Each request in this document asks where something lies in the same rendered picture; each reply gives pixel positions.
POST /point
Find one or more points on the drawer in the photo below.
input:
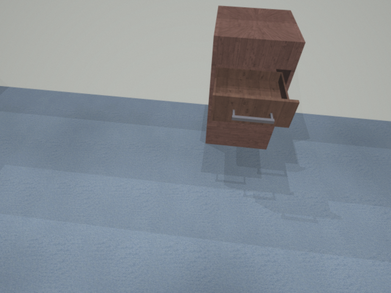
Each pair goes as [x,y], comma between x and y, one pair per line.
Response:
[252,93]

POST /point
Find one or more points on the cabinet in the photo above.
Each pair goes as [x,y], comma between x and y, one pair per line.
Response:
[252,39]

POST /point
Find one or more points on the handle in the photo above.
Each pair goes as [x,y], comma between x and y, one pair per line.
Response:
[253,119]

